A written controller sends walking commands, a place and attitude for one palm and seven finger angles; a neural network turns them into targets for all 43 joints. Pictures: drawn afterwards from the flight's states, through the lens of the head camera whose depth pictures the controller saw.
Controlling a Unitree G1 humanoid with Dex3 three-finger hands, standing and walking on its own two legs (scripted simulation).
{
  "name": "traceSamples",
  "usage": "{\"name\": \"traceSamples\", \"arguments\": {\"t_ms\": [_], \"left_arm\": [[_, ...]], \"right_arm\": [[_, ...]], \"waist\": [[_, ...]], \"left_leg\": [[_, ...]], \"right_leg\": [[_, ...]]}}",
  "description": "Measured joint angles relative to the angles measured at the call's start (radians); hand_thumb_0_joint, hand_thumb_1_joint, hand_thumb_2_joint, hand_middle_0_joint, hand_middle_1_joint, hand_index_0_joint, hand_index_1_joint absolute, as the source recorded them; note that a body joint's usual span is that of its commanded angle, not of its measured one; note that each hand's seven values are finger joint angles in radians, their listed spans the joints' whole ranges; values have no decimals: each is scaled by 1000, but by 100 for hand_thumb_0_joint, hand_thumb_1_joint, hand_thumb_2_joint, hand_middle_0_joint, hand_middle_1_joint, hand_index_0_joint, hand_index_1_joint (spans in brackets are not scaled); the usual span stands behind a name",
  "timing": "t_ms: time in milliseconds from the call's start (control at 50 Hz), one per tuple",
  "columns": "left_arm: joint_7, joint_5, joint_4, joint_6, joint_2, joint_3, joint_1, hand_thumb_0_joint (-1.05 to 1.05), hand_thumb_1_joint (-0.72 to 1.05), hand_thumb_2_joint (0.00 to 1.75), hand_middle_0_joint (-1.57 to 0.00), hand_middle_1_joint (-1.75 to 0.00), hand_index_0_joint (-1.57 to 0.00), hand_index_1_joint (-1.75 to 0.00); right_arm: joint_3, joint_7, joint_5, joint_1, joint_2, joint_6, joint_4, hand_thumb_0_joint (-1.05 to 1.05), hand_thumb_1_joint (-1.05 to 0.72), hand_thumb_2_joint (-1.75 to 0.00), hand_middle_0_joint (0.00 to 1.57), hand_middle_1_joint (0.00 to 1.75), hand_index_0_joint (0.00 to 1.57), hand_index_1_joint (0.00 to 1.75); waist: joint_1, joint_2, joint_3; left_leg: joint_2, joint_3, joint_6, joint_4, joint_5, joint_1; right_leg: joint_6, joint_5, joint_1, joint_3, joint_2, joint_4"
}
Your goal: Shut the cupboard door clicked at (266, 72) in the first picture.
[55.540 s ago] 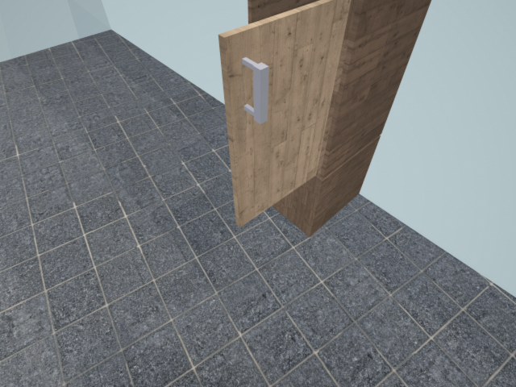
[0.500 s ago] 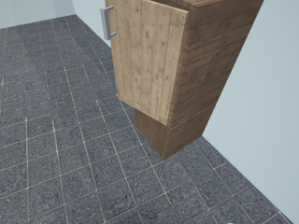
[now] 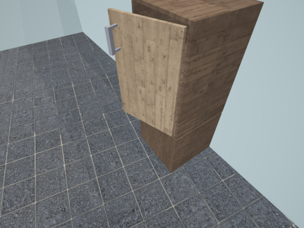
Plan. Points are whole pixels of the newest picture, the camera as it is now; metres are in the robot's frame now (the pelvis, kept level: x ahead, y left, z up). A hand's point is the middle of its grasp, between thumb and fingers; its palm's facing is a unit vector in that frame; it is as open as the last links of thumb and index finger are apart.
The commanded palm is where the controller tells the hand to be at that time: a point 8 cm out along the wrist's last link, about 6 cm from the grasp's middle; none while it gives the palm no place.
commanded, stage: let the arm hang, fingers relaxed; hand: left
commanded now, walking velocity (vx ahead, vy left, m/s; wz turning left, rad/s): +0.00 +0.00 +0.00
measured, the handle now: (113, 39) +0.82 +0.21 +0.14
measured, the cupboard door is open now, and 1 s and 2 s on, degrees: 20 20 20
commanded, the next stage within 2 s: look to check the result in 0.32 s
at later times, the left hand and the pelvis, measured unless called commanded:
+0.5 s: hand out of the picture -0.02 +0.16 -0.18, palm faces +0.03 -0.98 -0.17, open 7.3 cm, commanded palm none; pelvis +0.01 +0.00 +0.00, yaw +0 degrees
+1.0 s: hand out of the picture -0.01 +0.15 -0.18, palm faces +0.04 -0.99 -0.15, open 7.4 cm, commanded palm none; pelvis +0.02 -0.01 +0.00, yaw +0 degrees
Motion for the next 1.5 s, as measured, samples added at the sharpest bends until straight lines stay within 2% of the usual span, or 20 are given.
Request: {"name": "traceSamples", "arguments": {"t_ms": [240, 620, 820, 1080, 1240, 1320, 1340, 1360, 1380, 1420, 1460, 1500], "left_arm": [[1, 1, -15, -13, -61, -5, -66, 0, 91, 90, -20, -30, -20, -30], [8, -1, 7, -11, -21, 11, -37, 0, 91, 90, -19, -30, -20, -30], [6, -1, 7, -13, -32, 4, -42, 0, 91, 90, -19, -30, -20, -30], [4, -1, -2, -13, -40, 6, -63, 0, 91, 90, -19, -30, -20, -30], [6, 5, -59, 2, -18, 43, -96, 0, 91, 90, -20, -30, -20, -30], [9, 14, -91, 11, 9, 60, -114, 0, 91, 90, -20, -30, -20, -30], [9, 14, -98, 12, 17, 64, -119, 0, 91, 90, -20, -30, -20, -30], [7, 12, -107, 14, 25, 67, -125, 0, 91, 90, -20, -30, -20, -30], [5, 8, -115, 18, 32, 70, -137, 0, 91, 90, -20, -30, -20, -30], [6, 4, -132, 31, 45, 72, -164, 0, 91, 90, -20, -30, -20, -30], [2, 7, -145, 42, 54, 76, -190, 0, 91, 90, -20, -30, -20, -30], [-5, 11, -163, 43, 62, 78, -217, 0, 91, 90, -19, -30, -20, -30]], "right_arm": [[0, -8, -1, 13, 22, -12, 24, 0, -91, -90, 20, 30, 20, 30], [-2, -11, 1, -6, 17, -14, 25, 0, -91, -90, 20, 30, 20, 30], [-1, -11, 2, -26, 7, -15, 26, 1, -92, -90, 20, 30, 20, 30], [-1, -11, 3, -23, 11, -14, 24, 0, -91, -90, 20, 30, 20, 30], [-24, 2, -1, -16, 2, 17, -6, 0, -91, -90, 20, 30, 20, 30], [-43, 12, -3, -15, -8, 34, -27, 0, -91, -90, 20, 30, 20, 30], [-45, 15, -3, -15, -11, 33, -36, 1, -91, -90, 20, 30, 20, 30], [-45, 17, -5, -14, -17, 27, -47, 1, -91, -90, 20, 30, 20, 30], [-46, 17, -8, -21, -22, 19, -57, 1, -91, -90, 20, 30, 20, 30], [-44, 13, -14, -45, -29, 11, -73, 0, -91, -90, 20, 30, 20, 30], [-44, 10, -19, -61, -37, 9, -92, 0, -91, -90, 20, 30, 20, 30], [-44, 9, -21, -72, -45, 7, -109, 0, -91, -90, 20, 30, 20, 30]], "waist": [[-7, -38, 4], [-1, -20, 29], [3, -29, 25], [-4, -34, 32], [-10, -18, 59], [-20, -35, 76], [-21, -47, 79], [-21, -55, 80], [-19, -66, 87], [-11, -78, 103], [-16, -72, 104], [-21, -58, 102]], "left_leg": [[0, 4, 0, -11, 0, 5], [-3, 6, 0, -19, -8, 17], [-2, 6, -3, -26, -11, 34], [-1, -4, -8, -23, -13, 32], [-19, -64, -8, 114, -60, -57], [2, -8, -23, 283, -223, -94], [7, 8, -23, 259, -204, -80], [6, 10, -10, 220, -122, -69], [-8, 12, 8, 229, -108, -79], [-25, 17, 35, 224, -126, -80], [-34, 7, 42, 175, -111, -74], [-39, -16, 38, 115, -66, -71]], "right_leg": [[0, 1, 3, 4, -1, -10], [0, -2, 19, 6, -4, -26], [-2, -3, 37, 7, -3, -37], [-7, -6, 40, -3, 0, -37], [-11, -64, -2, -78, -7, 57], [-5, -113, 1, -136, -31, 117], [1, -131, -3, -147, -44, 143], [7, -150, -22, -159, -58, 190], [14, -165, -60, -153, -73, 272], [14, -242, -149, -100, -70, 457], [15, -229, -226, -67, -61, 579], [22, -176, -282, -46, -57, 629]]}}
